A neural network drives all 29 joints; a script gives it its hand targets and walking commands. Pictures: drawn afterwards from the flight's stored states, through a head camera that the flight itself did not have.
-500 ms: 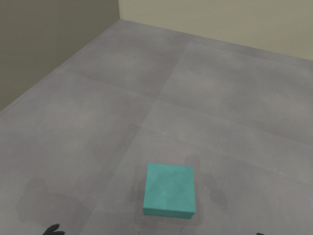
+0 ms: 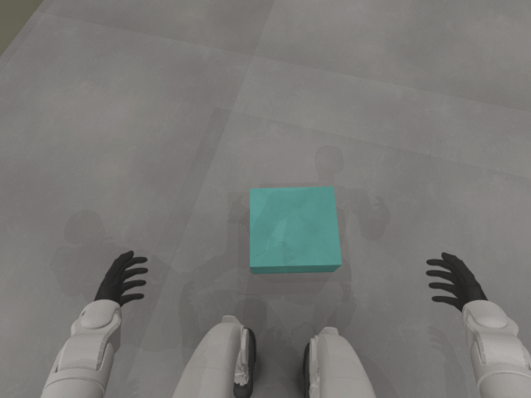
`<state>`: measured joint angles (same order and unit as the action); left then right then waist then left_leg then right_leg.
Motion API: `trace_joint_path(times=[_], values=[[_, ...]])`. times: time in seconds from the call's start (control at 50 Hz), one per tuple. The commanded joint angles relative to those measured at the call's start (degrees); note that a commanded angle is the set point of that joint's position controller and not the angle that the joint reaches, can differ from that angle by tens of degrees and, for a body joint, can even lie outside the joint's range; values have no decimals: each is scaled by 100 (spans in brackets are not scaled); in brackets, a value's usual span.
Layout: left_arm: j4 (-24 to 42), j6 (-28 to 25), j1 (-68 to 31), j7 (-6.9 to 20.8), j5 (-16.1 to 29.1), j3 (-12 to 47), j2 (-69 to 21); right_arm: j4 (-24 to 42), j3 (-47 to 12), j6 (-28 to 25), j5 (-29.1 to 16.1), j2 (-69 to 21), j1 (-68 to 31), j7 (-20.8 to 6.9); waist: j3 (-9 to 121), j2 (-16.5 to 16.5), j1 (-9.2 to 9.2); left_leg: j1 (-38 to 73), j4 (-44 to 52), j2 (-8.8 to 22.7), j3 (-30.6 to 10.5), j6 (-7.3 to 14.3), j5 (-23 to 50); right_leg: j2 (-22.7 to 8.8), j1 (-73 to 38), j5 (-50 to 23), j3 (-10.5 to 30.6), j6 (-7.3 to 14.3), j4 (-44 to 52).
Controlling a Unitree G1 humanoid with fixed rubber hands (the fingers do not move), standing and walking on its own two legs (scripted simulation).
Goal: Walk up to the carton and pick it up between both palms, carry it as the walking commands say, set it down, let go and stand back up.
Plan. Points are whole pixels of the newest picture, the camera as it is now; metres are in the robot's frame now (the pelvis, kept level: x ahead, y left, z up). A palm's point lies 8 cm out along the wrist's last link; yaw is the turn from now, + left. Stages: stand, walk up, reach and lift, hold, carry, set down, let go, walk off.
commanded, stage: reach and lift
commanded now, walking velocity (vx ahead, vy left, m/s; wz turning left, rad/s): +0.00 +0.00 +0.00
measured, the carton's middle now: (292, 231) +0.51 -0.05 -0.64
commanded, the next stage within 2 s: none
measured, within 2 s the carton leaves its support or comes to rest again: neither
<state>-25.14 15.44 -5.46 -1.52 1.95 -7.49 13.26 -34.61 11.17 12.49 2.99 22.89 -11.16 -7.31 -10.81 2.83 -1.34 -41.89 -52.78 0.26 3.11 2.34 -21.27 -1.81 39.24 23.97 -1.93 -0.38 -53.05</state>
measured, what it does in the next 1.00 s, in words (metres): lowers itself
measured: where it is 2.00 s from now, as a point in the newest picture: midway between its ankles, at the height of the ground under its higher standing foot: (276, 383)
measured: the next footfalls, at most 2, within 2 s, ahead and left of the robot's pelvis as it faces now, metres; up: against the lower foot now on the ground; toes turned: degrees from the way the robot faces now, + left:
none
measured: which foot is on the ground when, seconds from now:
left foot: down 0.00-1.00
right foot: down 0.00-1.00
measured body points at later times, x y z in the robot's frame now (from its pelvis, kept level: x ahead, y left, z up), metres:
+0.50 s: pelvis -0.05 -0.03 -0.05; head +0.19 -0.03 +0.33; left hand +0.36 +0.23 -0.15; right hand +0.40 -0.30 -0.14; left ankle +0.05 +0.10 -0.69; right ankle +0.02 -0.13 -0.69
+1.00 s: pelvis -0.05 -0.02 -0.06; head +0.33 -0.03 +0.16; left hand +0.50 +0.18 -0.22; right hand +0.51 -0.27 -0.22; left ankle +0.05 +0.10 -0.69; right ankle +0.02 -0.13 -0.69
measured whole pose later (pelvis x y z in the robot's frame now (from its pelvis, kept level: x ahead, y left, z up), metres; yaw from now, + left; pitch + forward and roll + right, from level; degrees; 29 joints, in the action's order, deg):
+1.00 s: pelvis -0.05 -0.02 -0.06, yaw +0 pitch +31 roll +0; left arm -34.5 15.2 -74.1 -3.9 7.0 -14.1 20.0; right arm -42.8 16.0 13.5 -5.4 31.2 -76.8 -6.1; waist -31.5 1.5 -0.5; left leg -76.3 -63.7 -0.7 -0.7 -0.2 -17.8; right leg 0.5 74.5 21.9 -0.6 0.8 -66.0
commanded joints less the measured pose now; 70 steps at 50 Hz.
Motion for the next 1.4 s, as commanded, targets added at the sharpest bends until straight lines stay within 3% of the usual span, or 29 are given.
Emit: trace_joint_path(times=[0.0,0.06,0.08,0.16,0.22,0.24,0.34,0.48,0.5,0.54,0.58,0.64,0.84,0.86,0.88,0.94,0.96,0.98,1.0,1.06,1.08,1.1,1.14,1.16,1.2,1.24,1.3,1.36,1.38], values=[[299,74,-290,-276,159,-282,914,326,387,-41,17,1530,-989,60,3935,-669,48,1902,201,-152,-679,-527,2750,479,39,-1793,37,27,123],[20,121,-432,-284,250,-287,879,84,236,8,-90,1496,-1080,91,4198,-1083,80,1273,67,-220,-545,-520,2750,425,-103,-2418,112,-24,52],[241,16,-895,-300,289,-411,1049,338,144,-51,-298,1352,-1450,120,4409,-884,-102,1149,-29,-236,-536,-507,2851,388,-98,-2568,206,-14,-30],[141,-211,-1579,-268,383,-383,1143,264,193,-227,-382,1429,-1894,221,5053,-1066,118,187,-152,-291,-513,-415,3048,323,-598,-3610,361,-30,-226],[274,-281,-2581,-274,553,-327,1233,175,116,-249,-623,1393,-2677,196,5168,-879,97,-39,-267,-213,-534,-422,2727,350,37,-2995,378,-17,-282],[469,-328,-3098,-260,558,-380,1253,392,51,-275,-776,1360,-3214,180,5201,-681,-108,-26,-248,-209,-490,-417,2572,370,216,-2673,358,-14,-242],[-342,140,-4213,-152,567,-314,1446,-315,220,172,-898,1511,-4244,177,5053,-405,-28,-626,-84,-247,-227,-442,685,259,607,-720,306,-13,93],[-873,372,-5636,-61,462,-582,1882,-883,272,496,-941,1562,-5618,183,5790,-250,-190,-963,-237,-262,-47,-403,244,229,513,-233,410,-53,81],[-735,291,-5807,-70,559,-561,1811,-600,498,372,-867,1874,-5887,178,6206,-387,-14,-920,-293,-269,-100,-380,469,244,318,-495,388,-38,37],[-981,230,-6017,-50,466,-712,1986,-827,410,391,-915,1647,-6061,215,6397,-477,-123,-1125,-374,-320,-15,-333,625,251,165,-603,471,-77,-12],[-991,157,-6273,-15,503,-726,1982,-827,465,364,-765,1702,-6326,258,6801,-737,42,-1437,-379,-334,-73,-280,885,270,-219,-1178,456,-124,-145],[-862,-23,-6941,-43,474,-738,1835,-654,563,169,-812,1731,-6954,203,7373,-533,66,-1087,-508,-305,-131,-256,1302,344,71,-1520,382,-87,-281],[-945,-173,-7451,-119,566,-777,1555,-640,718,-58,-680,1850,-7652,170,9117,-890,328,-1015,-934,-414,-252,-258,2484,461,-385,-3365,270,-84,-888],[-569,-172,-7615,-175,510,-845,1521,-316,677,-53,-801,1994,-7865,127,9650,-661,93,-536,-935,-434,-229,-264,2804,471,-286,-3531,236,-42,-976],[-402,-163,-7468,-227,519,-844,1562,-72,746,-83,-837,1999,-7758,126,10252,-782,241,-130,-1056,-451,-285,-279,3215,519,-397,-3857,154,-36,-1023],[202,-51,-7401,-425,414,-982,1723,337,631,-24,-988,2150,-7649,131,11571,-634,18,1319,-1268,-483,-385,-271,4402,622,-522,-4469,169,-19,-1204],[463,12,-7407,-480,402,-964,1601,386,627,3,-979,2130,-7562,115,11923,-609,141,1492,-1373,-525,-450,-276,4791,675,-667,-4763,135,10,-1335],[762,49,-7398,-508,395,-1015,1797,572,444,84,-1095,2094,-7554,145,12457,-690,-152,1616,-1535,-569,-373,-290,4910,676,-1101,-4927,219,17,-1484],[1314,101,-7216,-573,561,-958,1616,1078,638,88,-1041,2157,-7319,174,12746,-399,169,2174,-1555,-525,-502,-274,5998,592,-797,-5449,230,64,-1530],[2239,111,-7712,-744,569,-1089,1353,1222,952,6,-1158,2538,-7423,244,12440,635,98,4971,-2110,-233,-1041,-368,7255,720,2930,-3785,167,202,-1153],[1887,100,-7822,-797,554,-1158,1338,1145,977,-34,-1126,2643,-7638,281,11864,868,134,5124,-2153,-141,-1137,-369,6850,691,3931,-3055,104,226,-1000],[1599,27,-7789,-772,516,-1277,1410,896,969,-66,-732,2739,-7734,314,11324,536,180,4022,-2235,-132,-1011,-504,5789,677,3625,-3221,96,231,-967],[753,-142,-7353,-622,368,-1484,1473,629,561,-115,-454,2017,-7912,283,10223,-1019,23,-1187,-1926,-449,-193,-587,3153,430,-202,-4354,500,62,-1602],[296,-193,-7399,-536,378,-1456,1314,304,425,-94,-447,1730,-8119,283,9874,-1335,-144,-2936,-1692,-480,58,-502,2229,243,-1249,-4239,682,-117,-1862],[-60,-176,-8315,-475,487,-1133,1354,-281,250,-12,-750,1524,-8707,301,9656,-1512,-219,-2946,-1769,-434,15,-296,1847,334,-679,-3474,418,-333,-2195],[-754,-143,-8285,-377,461,-1062,1339,-1137,115,64,-1000,1552,-8577,278,8866,-968,-386,-2307,-2154,-438,110,-333,1894,470,728,-2691,280,-177,-2351],[-1012,-154,-8426,-412,502,-959,1056,-1603,294,-51,-1015,2067,-8737,198,9044,-565,-36,-1223,-2729,-392,-37,-506,2280,559,2347,-2129,-39,-46,-2689],[-452,-90,-8859,-596,840,-760,1363,-881,454,-146,-1044,2757,-9171,345,10639,-446,275,-98,-3262,-397,-43,-549,2628,615,2586,-1938,-288,-62,-3021],[-1020,36,-8722,-665,810,-606,1382,-1272,436,-86,-1159,2810,-9196,357,10232,-158,235,-109,-3390,-379,-48,-560,2234,616,3177,-1339,-345,-9,-3095]])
